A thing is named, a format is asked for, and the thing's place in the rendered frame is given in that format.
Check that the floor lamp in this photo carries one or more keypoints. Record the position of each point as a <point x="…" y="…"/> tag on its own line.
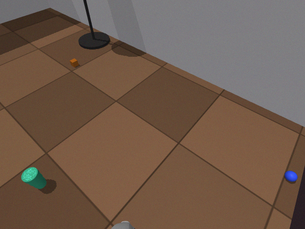
<point x="93" y="40"/>

